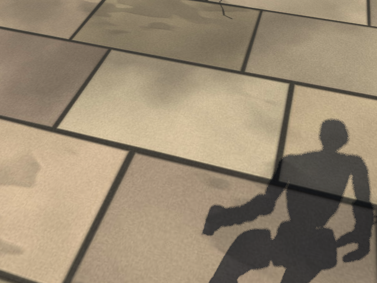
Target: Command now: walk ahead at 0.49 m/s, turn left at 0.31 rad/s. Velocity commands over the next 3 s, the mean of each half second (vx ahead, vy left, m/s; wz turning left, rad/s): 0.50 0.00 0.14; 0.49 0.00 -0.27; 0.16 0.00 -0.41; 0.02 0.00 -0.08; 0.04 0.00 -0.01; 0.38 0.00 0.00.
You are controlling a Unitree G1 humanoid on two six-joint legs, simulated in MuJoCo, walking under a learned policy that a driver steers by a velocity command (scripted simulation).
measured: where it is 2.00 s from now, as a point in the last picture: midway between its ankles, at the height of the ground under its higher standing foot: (200, 209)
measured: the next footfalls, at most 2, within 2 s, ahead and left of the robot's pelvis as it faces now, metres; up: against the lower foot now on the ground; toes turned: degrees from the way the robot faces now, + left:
left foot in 0.34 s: +0.34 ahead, +0.17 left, +0.00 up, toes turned +5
right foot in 0.92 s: +0.66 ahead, -0.06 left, +0.00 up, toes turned -9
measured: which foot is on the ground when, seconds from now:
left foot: up 0.00-0.32, down 0.34-0.94, up 0.96-1.00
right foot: down 0.00-0.36, up 0.38-0.90, down 0.92-1.00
